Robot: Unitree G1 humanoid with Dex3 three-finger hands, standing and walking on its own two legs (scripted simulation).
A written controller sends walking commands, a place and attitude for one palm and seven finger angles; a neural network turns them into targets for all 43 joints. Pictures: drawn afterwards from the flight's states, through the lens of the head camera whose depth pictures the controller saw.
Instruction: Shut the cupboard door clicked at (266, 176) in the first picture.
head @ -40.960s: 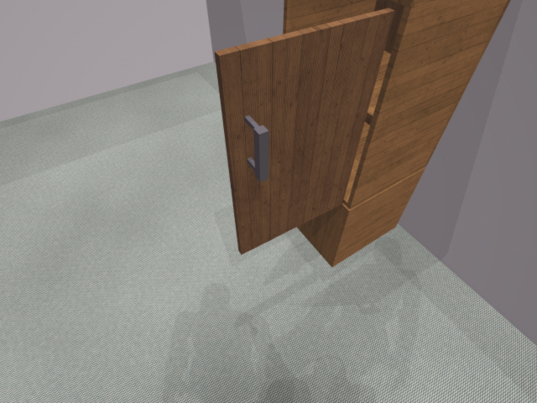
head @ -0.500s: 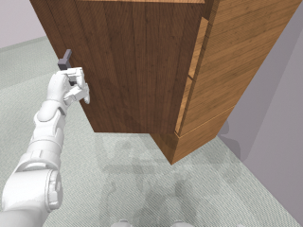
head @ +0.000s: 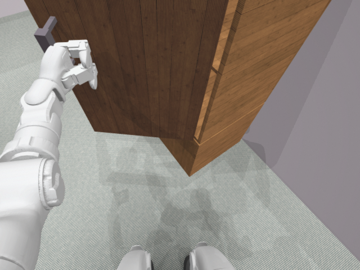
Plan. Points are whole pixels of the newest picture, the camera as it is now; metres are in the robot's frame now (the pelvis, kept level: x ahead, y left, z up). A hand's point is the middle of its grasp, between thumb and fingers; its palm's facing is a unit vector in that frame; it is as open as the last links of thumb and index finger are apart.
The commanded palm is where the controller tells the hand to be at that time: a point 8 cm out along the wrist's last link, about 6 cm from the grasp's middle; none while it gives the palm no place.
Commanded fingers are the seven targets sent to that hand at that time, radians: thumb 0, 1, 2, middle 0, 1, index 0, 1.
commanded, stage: push the door shut along its arc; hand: left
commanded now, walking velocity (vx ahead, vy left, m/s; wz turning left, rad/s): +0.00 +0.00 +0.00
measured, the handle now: (59, 51) +0.58 +0.22 +0.11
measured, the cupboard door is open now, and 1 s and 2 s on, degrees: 50 39 33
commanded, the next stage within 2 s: pull the fist back off the door in 0.88 s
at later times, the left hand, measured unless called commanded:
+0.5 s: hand (100, 53) +0.56 +0.13 +0.12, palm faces -0.31 -0.95 +0.00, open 3.0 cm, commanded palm +0.57 +0.17 +0.12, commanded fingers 0.00 0.90 0.90 -1.30 -1.50 -1.30 -1.50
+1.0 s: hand (112, 44) +0.59 +0.11 +0.12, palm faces -0.37 -0.93 +0.00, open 3.5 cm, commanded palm +0.62 +0.12 +0.12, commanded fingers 0.00 0.90 0.90 -1.30 -1.50 -1.30 -1.50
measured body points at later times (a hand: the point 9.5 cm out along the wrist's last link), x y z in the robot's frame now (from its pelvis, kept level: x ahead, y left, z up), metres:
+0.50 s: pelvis +0.02 +0.00 -0.01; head +0.15 +0.02 +0.42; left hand +0.57 +0.18 +0.12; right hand -0.02 -0.27 -0.11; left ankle +0.03 +0.10 -0.69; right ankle +0.02 -0.10 -0.69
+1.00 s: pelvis +0.01 +0.01 -0.02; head +0.18 +0.03 +0.39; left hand +0.60 +0.16 +0.12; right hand -0.03 -0.26 -0.12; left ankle +0.03 +0.10 -0.69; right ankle +0.02 -0.10 -0.69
